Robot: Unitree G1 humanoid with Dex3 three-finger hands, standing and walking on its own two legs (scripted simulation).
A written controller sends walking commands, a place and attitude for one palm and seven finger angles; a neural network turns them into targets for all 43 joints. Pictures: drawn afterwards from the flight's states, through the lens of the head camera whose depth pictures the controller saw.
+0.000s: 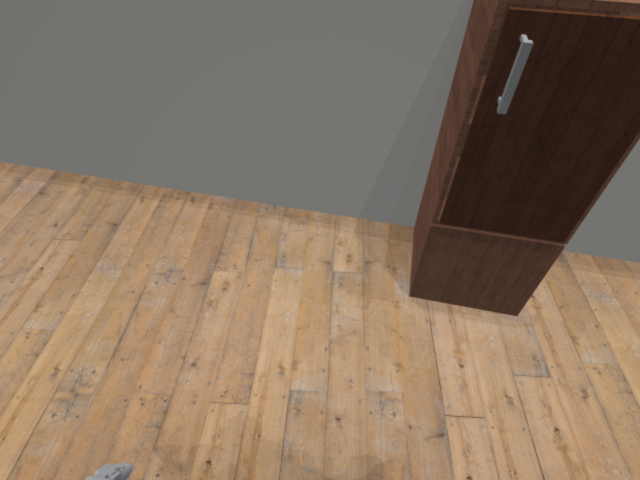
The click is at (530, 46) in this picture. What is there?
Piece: cupboard door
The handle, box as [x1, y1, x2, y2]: [497, 34, 533, 113]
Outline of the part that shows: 521,34 519,39 521,44 502,96 499,96 497,100 498,113 506,112 533,43 531,40 528,40 526,35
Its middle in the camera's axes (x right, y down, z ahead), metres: +0.41 -0.35 +0.83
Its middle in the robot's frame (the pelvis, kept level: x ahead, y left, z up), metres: +0.89 -0.36 +0.13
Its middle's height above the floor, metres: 0.90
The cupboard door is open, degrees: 0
